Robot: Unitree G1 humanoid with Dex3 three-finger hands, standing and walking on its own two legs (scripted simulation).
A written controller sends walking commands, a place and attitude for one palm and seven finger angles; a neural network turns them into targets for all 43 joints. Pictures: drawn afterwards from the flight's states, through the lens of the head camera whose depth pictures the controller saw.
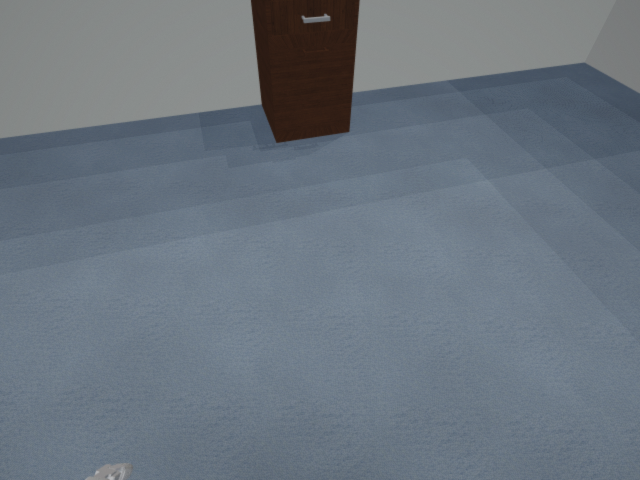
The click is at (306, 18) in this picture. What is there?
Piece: drawer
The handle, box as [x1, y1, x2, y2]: [302, 14, 329, 22]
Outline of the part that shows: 329,20 329,16 326,14 320,17 305,18 302,16 304,22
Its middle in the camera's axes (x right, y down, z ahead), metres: -0.03 -1.00 +1.75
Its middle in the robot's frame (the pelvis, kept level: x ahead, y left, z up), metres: +1.97 +0.13 -0.13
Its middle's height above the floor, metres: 0.64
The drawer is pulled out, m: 0.00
